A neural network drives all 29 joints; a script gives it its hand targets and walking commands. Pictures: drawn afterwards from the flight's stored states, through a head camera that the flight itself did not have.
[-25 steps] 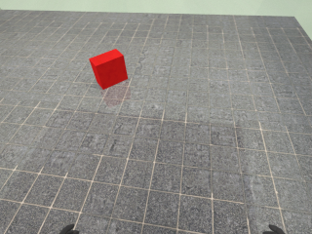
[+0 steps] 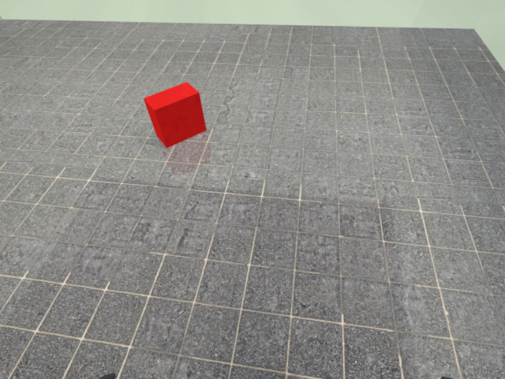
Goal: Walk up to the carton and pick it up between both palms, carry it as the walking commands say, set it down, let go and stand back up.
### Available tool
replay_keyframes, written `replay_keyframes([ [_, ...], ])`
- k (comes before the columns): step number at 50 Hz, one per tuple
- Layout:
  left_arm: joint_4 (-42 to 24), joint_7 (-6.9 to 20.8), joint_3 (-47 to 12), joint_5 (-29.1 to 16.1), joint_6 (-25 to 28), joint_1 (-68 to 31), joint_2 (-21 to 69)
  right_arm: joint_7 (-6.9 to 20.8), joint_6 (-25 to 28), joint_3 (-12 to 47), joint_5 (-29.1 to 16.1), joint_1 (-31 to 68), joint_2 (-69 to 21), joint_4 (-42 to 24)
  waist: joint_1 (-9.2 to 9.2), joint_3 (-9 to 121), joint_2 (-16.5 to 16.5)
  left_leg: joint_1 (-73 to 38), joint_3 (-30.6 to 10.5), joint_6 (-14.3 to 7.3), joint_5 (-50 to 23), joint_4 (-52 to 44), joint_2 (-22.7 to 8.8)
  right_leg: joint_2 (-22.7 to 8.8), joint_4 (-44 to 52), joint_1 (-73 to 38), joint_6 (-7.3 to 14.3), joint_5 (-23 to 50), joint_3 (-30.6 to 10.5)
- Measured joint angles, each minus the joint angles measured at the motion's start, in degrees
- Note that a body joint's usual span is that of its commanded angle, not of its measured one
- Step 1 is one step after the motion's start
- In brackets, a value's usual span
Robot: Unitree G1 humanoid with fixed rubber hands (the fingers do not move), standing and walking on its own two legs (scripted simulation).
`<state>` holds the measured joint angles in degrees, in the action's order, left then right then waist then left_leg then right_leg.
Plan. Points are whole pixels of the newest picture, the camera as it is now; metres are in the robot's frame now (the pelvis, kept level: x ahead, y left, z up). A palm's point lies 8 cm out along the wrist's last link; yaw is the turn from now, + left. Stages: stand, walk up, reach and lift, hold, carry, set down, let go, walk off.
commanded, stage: stand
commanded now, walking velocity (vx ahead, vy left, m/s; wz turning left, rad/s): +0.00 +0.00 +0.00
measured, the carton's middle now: (176, 115) +1.65 +0.54 -0.64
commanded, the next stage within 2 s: walk up in 1.18 s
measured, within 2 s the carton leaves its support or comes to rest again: neither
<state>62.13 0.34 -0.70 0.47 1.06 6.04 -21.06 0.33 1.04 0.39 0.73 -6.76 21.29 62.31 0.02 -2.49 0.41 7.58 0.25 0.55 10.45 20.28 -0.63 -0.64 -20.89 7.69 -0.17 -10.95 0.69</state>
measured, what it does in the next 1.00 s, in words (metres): stands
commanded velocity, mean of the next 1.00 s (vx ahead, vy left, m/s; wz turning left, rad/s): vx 0.00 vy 0.00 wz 0.00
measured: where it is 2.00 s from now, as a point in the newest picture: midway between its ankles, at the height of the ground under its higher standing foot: outside the picture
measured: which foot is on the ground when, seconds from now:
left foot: down 0.00-1.00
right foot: down 0.00-1.00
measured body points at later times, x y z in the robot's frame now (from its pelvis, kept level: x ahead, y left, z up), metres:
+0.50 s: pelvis +0.00 +0.00 +0.00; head +0.01 +0.00 +0.45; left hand +0.10 +0.31 -0.12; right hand +0.09 -0.31 -0.13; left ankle +0.01 +0.13 -0.75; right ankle +0.01 -0.12 -0.75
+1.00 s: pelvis +0.01 +0.00 +0.00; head +0.02 +0.00 +0.45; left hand +0.10 +0.31 -0.12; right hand +0.10 -0.31 -0.13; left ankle +0.01 +0.13 -0.75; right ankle +0.01 -0.12 -0.75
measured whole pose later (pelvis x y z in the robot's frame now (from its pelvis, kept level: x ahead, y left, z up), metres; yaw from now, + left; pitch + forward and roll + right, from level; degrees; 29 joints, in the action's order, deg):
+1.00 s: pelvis +0.01 +0.00 +0.00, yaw +0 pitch -2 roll +0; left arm 62.5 0.2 -0.5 0.5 0.7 5.9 -21.0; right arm 0.2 0.8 0.0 0.8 -6.2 21.4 62.9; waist 0.0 -2.3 0.4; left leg 6.0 0.4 0.5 10.1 18.0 -0.6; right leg -0.7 -18.6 6.1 -0.3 -10.6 0.6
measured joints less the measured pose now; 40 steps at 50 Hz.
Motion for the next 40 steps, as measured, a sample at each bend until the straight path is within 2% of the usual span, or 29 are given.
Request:
replay_keyframes([
  [40, 0.4, -0.1, 0.2, 0.1, -0.3, -0.3, -0.1, -0.1, -0.3, -0.5, 0.0, 0.5, 0.3, 0.7, 0.02, 0.1, 0.0, -1.2, 0.1, 0.0, -0.3, -1.8, 0.0, 0.0, 2.0, -1.3, -0.1, 0.4, 0.0],
])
